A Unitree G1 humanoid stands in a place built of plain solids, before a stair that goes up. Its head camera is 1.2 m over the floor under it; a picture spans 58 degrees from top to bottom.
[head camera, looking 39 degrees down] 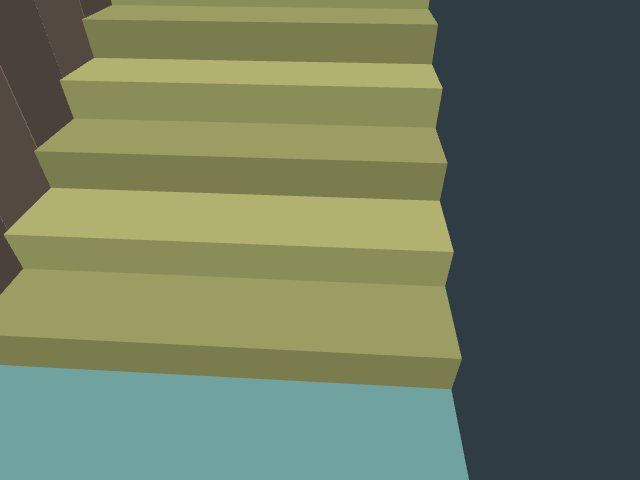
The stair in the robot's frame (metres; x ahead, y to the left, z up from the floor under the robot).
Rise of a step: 0.16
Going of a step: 0.29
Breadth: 1.48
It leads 3 degrees to the right of straight ahead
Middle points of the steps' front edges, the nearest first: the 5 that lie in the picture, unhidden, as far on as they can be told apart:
0.79 0.33 0.16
1.08 0.31 0.31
1.37 0.30 0.47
1.66 0.28 0.62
1.95 0.26 0.78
